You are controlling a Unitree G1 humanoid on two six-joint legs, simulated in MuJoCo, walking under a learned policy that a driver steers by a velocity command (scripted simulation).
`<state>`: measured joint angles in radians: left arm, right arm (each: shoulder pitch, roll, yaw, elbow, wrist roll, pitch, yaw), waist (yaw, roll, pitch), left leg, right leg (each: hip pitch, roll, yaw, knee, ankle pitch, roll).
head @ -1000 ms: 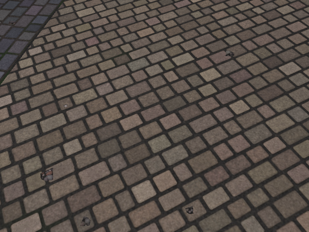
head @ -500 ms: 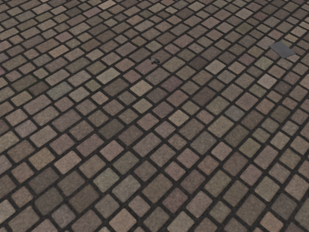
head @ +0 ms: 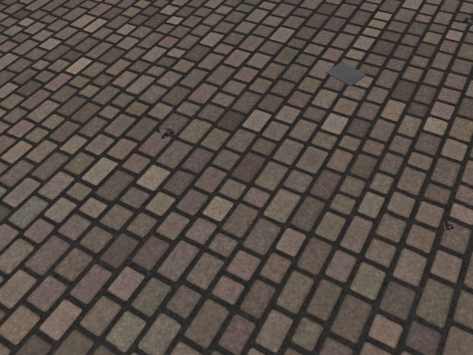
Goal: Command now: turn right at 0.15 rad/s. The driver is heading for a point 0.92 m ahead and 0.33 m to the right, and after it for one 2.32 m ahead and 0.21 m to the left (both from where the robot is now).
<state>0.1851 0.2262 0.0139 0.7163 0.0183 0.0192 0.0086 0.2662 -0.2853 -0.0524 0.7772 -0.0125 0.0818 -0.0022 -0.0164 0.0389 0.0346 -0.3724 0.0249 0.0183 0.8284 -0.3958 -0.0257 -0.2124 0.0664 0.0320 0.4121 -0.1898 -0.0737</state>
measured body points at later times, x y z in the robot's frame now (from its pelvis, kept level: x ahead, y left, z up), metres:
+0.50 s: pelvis +0.00 +0.02 +0.00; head +0.00 +0.02 +0.45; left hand +0.04 +0.28 -0.15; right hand +0.06 -0.23 -0.14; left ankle -0.02 +0.12 -0.74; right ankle +0.02 -0.08 -0.74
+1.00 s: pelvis +0.09 -0.02 +0.00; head +0.09 -0.03 +0.45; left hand +0.07 +0.23 -0.14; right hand +0.11 -0.27 -0.16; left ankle +0.03 +0.10 -0.68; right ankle +0.05 -0.09 -0.74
